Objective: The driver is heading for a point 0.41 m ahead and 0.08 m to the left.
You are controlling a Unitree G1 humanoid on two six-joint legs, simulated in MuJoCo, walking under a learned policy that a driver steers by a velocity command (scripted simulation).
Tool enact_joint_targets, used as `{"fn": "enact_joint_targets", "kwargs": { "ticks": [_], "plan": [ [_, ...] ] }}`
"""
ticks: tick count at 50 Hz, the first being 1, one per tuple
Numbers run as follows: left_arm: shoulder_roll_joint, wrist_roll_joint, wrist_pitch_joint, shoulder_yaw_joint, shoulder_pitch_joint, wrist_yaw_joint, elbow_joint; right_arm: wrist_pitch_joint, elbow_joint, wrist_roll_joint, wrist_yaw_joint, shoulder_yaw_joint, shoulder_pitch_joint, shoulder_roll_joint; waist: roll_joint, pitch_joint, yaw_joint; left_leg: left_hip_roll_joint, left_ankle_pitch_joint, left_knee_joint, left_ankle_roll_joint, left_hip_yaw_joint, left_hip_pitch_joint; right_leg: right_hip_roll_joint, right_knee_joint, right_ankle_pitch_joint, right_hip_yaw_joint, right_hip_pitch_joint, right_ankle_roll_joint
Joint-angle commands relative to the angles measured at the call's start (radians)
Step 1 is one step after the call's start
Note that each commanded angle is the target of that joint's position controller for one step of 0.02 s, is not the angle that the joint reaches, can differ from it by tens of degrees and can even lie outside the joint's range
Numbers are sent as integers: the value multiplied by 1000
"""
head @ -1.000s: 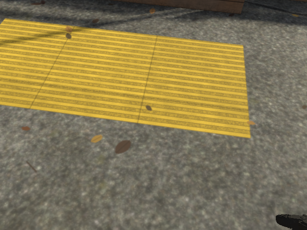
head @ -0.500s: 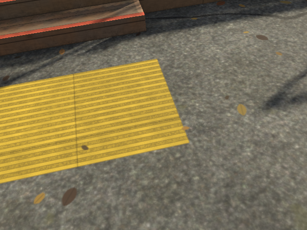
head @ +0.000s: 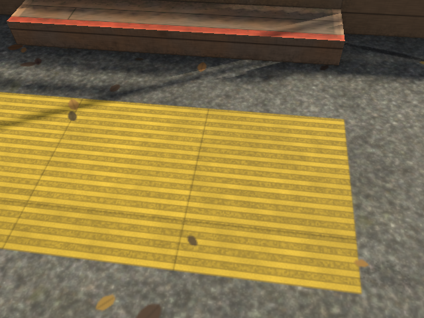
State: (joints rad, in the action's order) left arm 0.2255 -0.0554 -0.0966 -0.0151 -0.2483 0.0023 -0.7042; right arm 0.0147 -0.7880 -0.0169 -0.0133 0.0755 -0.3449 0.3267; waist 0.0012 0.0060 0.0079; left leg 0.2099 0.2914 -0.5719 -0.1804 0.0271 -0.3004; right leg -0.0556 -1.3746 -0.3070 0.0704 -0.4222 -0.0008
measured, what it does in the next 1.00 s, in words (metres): walks ahead, turning left: right foot, then left foot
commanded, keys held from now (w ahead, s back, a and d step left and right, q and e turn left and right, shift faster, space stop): w+q+shift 0.22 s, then shift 0.78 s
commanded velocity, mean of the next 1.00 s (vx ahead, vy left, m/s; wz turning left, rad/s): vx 0.44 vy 0.00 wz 0.41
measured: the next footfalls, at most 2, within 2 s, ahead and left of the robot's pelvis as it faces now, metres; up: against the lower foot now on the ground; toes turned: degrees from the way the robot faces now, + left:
right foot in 0.28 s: +0.51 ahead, -0.12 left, +0.00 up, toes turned +16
left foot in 0.66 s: +0.64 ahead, +0.19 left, +0.00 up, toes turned +19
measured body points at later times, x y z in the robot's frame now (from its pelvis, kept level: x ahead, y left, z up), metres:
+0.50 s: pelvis +0.42 -0.02 +0.02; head +0.47 +0.01 +0.46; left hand +0.38 +0.27 -0.10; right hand +0.71 -0.20 -0.06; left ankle +0.39 +0.09 -0.64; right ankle +0.47 -0.13 -0.72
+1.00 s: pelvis +0.57 +0.05 +0.01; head +0.59 +0.06 +0.46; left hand +0.59 +0.34 -0.11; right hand +0.80 -0.12 -0.10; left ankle +0.60 +0.17 -0.72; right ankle +0.63 -0.08 -0.72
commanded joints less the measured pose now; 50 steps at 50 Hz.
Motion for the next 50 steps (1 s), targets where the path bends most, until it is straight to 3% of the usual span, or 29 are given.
{"fn": "enact_joint_targets", "kwargs": {
  "ticks": [1, 5, 8, 10, 12, 13, 14, 15, 16, 17, 18, 19, 20, 21, 24, 26, 28, 31, 33, 34, 35, 36, 38, 40, 42, 46, 48, 49, 50],
  "plan": [
    [134, -30, 27, 25, -4, 5, 98, 43, 56, 10, 12, 20, -25, 106, -47, 74, -52, -259, 3, 371, -169, -457, 69, -60, 97, -73, 0, -286, -27],
    [107, -6, 38, 4, 246, 25, 201, 63, 56, 17, 7, 22, -42, 125, 5, 152, 4, -178, -222, 444, -122, -373, -113, -44, 472, 199, -87, -193, -65],
    [100, 14, 30, -1, 316, 30, 212, 65, 32, 30, 4, 33, -103, 154, 48, 85, 66, -197, -539, 408, -66, -384, 0, 20, 686, 405, -106, -68, -42],
    [125, 19, 25, 6, 317, 23, 213, 64, 27, 30, 11, 41, -96, 179, 53, 47, 63, -216, -693, 338, -38, -393, 117, 50, 787, 396, -92, -4, -20],
    [192, 18, 20, 34, 168, 2, 168, 65, 22, 22, 19, 50, -84, 218, 52, -70, -3, -214, -995, 119, 17, -397, 222, 112, 833, 307, -88, 192, 1],
    [229, 21, 10, 53, 7, -14, 128, 68, 24, 18, 18, 54, -50, 241, 58, -143, -95, -208, -1033, -94, 50, -386, 221, 99, 869, 331, -83, 349, 11],
    [271, 9, -1, 73, -188, -34, 77, 78, 35, 16, 16, 43, -8, 192, 56, -225, -188, -170, -899, -336, 77, -356, 113, 11, 855, 344, -42, 569, 30],
    [313, -17, -9, 80, -326, -46, 43, 82, 60, 5, 24, 2, -22, 17, -189, -312, -181, -77, 111, -696, 90, -241, -92, -281, 771, 672, 182, 794, 62],
    [381, -18, -4, 106, -253, -23, 51, 72, 109, 66, 32, -4, -185, 37, -461, -554, -66, 8, 297, -980, 122, -196, -303, -477, 855, 821, 707, 976, 255],
    [261, 2, 9, 96, -133, -14, 98, 51, 57, 20, 42, 2, -114, 113, -183, -469, -75, -106, 166, -959, 115, -178, -320, -387, 885, 719, 560, 823, 243],
    [145, 37, -12, 67, -85, -16, 122, 36, 117, 65, 29, -13, 11, 87, -231, -311, -116, -158, 166, -953, 165, -207, -375, -310, 923, 698, 381, 762, 220],
    [139, 47, -21, 64, -57, -8, 92, 23, 132, 58, 24, -18, 75, 80, -97, -222, -95, -194, 156, -928, 180, -178, -392, -271, 943, 720, 303, 641, 200],
    [149, 60, -28, 69, -58, -6, 70, 18, 160, 47, 20, -13, 148, 84, -44, -125, -92, -215, 167, -870, 183, -164, -410, -236, 977, 758, 245, 536, 204],
    [156, 53, -33, 71, -52, -6, 52, 14, 177, 52, 13, -17, 142, 61, -48, -74, -52, -231, 164, -828, 176, -172, -384, -234, 1017, 759, 214, 445, 205],
    [173, 67, -34, 78, 44, -3, 27, 9, 192, 40, 8, -41, 145, 7, -48, -2, 21, -251, 128, -493, 189, -135, -304, -209, 1099, 796, 90, 243, 209],
    [230, 70, -26, 94, 92, -9, 21, 20, 190, 29, -6, -59, 163, -10, -88, -44, 27, -244, -93, -237, 194, -81, -139, -149, 1118, 810, -32, 159, 194],
    [253, 81, -26, 102, 70, -12, 4, 27, 179, 25, -24, -55, 193, 13, -103, -89, 14, -223, -284, -111, 185, -80, -24, -136, 1105, 721, -63, 169, 168],
    [264, 93, -20, 107, 52, -13, -20, 31, 181, 6, -27, -37, 236, 55, -69, -85, 26, -209, -369, 18, 137, -77, 34, -148, 1013, 638, -72, 215, 128],
    [239, 86, -13, 99, 8, -13, -42, 29, 156, -8, -9, -10, 182, 103, -41, -103, 51, -184, -449, 77, 96, -51, 171, -84, 845, 599, -106, 194, 80],
    [209, 58, -13, 86, -26, -15, -31, 27, 158, -16, 7, 8, 134, 179, 79, -160, 56, -319, -918, 49, 45, -182, 305, -6, 636, 359, -166, 106, 18],
    [128, 50, 0, 51, -181, -4, -45, 18, 176, -46, 15, -15, 141, 153, 267, -323, -3, -590, -1201, 45, -172, -489, 508, 63, 314, -351, -96, -75, -49],
    [183, 65, 22, 60, -191, 3, -73, 13, 167, -17, 4, -34, 145, 73, 195, -392, 16, -571, -1016, 81, -192, -530, 458, 28, 253, -394, 21, -66, -58],
    [205, 75, 60, 73, -72, -11, -53, 12, 156, 17, -9, -38, 232, 43, 88, -221, 0, -482, -686, 138, -113, -435, 295, -12, 265, -335, 2, -126, -72],
    [201, 61, 90, 76, -50, -35, -49, 6, 153, 5, -4, -32, 301, 60, 90, -152, -40, -442, -533, 194, -69, -373, 87, -25, 361, -255, -2, -23, -89],
    [161, 56, 102, 68, -65, -46, -62, -1, 143, -9, 7, -25, 321, 59, 119, -150, -52, -403, -486, 220, -61, -312, 1, -5, 473, -202, -32, 76, -92],
    [117, 52, 108, 56, -39, -42, -80, -8, 109, 0, 23, -28, 305, 33, 113, -170, -46, -377, -298, 216, -40, -269, -34, 15, 705, 8, -50, 219, -65],
    [106, 33, 109, 51, -29, -33, -84, -10, 85, 9, 23, -38, 282, 3, 94, -135, -59, -330, -50, 212, 25, -245, -92, 28, 872, 132, -61, 317, -30],
    [141, 17, 110, 54, -8, -32, -68, -6, 66, 6, 21, -43, 244, -16, 45, -99, -42, -296, 83, 190, 83, -227, -138, -34, 919, 167, 4, 338, 1],
    [219, 21, 112, 74, 41, -33, -59, -5, 63, 3, 19, -35, 202, -4, -81, -37, 13, -227, 144, 175, 128, -154, -132, -74, 930, 26, 31, 223, 44]
  ]
}}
